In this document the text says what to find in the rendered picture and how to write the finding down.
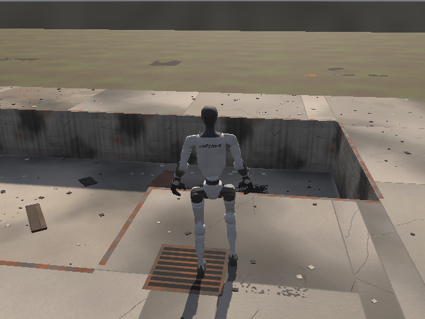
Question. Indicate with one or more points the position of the left robot shin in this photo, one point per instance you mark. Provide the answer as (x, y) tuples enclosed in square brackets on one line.
[(200, 247)]

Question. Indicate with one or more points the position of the robot right forearm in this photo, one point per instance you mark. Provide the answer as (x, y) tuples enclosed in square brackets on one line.
[(244, 174)]

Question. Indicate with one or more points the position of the robot shin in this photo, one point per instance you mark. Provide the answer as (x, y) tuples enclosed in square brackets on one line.
[(200, 247), (231, 234)]

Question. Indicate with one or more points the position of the robot left forearm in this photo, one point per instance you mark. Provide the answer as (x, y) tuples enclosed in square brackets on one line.
[(177, 176)]

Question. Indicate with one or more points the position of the right robot hand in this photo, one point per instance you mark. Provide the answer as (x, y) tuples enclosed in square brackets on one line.
[(243, 185)]

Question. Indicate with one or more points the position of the robot left upper arm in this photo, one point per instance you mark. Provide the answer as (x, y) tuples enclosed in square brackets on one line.
[(186, 151)]

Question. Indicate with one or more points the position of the left robot hand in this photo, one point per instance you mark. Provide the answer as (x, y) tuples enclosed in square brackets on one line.
[(180, 186)]

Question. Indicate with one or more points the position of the right robot shin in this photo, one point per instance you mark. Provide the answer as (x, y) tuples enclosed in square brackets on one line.
[(231, 234)]

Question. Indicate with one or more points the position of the robot right upper arm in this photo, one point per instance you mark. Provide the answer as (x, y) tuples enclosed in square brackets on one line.
[(235, 150)]

